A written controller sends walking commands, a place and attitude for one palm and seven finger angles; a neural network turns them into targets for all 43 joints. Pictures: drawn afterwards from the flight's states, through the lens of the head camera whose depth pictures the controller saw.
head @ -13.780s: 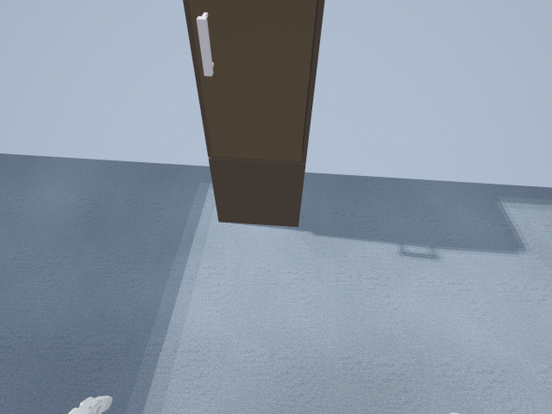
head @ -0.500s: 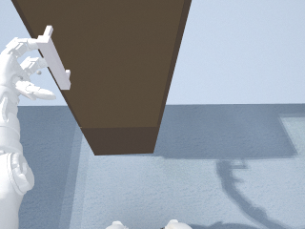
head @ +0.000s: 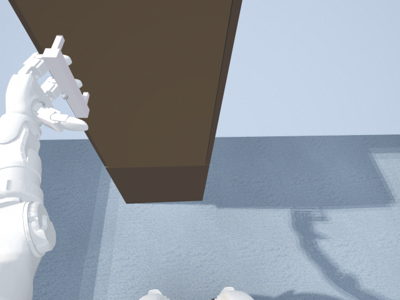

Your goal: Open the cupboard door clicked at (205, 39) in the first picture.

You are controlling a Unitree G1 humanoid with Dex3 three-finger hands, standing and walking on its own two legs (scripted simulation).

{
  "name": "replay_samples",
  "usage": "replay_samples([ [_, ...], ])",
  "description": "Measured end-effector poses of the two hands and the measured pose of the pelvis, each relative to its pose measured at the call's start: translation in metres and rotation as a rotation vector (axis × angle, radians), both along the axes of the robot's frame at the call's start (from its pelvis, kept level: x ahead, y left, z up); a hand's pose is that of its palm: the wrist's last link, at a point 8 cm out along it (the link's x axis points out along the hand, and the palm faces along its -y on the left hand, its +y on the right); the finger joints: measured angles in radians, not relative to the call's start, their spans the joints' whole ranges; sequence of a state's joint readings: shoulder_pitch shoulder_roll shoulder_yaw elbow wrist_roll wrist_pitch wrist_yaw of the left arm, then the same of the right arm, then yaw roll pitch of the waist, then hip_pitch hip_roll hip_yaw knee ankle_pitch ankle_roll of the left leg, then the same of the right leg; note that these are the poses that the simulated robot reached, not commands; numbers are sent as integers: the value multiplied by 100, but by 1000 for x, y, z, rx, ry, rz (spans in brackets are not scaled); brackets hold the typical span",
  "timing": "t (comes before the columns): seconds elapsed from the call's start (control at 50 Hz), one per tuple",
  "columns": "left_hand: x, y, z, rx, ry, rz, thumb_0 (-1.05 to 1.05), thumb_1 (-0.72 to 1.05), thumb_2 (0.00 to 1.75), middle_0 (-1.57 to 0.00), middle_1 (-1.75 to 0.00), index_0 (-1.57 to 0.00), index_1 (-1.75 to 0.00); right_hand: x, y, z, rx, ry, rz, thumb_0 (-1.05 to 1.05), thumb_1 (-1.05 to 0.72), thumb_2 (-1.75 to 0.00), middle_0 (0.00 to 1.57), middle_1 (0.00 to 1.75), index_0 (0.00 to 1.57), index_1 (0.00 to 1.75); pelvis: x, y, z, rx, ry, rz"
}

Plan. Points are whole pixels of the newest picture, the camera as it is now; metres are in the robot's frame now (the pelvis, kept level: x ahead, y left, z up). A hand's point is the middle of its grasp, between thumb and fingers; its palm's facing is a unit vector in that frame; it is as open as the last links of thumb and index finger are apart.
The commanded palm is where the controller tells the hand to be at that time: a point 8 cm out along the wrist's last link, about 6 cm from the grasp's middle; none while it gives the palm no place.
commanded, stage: slide the fingers in behind the handle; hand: left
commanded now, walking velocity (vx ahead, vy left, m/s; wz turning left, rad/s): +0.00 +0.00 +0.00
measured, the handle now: (71, 79) +0.52 +0.24 +0.11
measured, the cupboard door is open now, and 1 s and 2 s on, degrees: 0 0 6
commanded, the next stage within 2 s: close the thumb around the handle in 0.74 s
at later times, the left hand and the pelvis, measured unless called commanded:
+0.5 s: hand (74, 100) +0.46 +0.21 +0.12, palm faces +0.00 -1.00 +0.01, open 14.0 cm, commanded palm +0.44 +0.26 +0.12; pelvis +0.00 +0.00 +0.00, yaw +0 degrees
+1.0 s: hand (75, 98) +0.47 +0.22 +0.12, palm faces +0.01 -1.00 -0.01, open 13.4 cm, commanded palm +0.45 +0.26 +0.12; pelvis -0.01 +0.00 +0.00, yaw +0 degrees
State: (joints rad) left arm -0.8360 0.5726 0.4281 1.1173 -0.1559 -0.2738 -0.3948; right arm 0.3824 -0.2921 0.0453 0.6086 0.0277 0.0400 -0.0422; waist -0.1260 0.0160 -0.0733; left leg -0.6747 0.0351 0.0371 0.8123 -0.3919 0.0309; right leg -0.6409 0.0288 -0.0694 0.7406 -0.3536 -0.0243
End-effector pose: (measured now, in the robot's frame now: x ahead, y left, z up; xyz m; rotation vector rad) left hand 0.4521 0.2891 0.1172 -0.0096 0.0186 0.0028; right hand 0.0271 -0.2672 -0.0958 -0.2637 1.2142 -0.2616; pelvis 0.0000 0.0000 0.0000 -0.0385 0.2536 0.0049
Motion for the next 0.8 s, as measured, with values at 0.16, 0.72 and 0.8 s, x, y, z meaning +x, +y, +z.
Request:
replay_samples([
  [0.16, 0, -9, 3, 6, 9, -11, -1, -50, 30, -30, -120, -30, -120, -5, -2, 0, 10, -3, -20, 0, -90, -90, 20, 29, 21, 30, 2, -2, 1, 3, -8, -6],
  [0.72, -14, -22, 6, 14, -13, 8, -1, -50, 30, -28, -120, -29, -120, 2, 7, -3, 32, -57, 9, 0, -90, -90, 20, 29, 21, 30, -7, 2, 1, 7, -36, 1],
  [0.8, -12, -22, 4, 6, -6, 5, -1, -50, 30, -28, -120, -29, -120, -4, 7, -4, 29, -41, 7, 0, -90, -90, 20, 29, 21, 30, -8, 2, 1, 7, -34, 2],
])
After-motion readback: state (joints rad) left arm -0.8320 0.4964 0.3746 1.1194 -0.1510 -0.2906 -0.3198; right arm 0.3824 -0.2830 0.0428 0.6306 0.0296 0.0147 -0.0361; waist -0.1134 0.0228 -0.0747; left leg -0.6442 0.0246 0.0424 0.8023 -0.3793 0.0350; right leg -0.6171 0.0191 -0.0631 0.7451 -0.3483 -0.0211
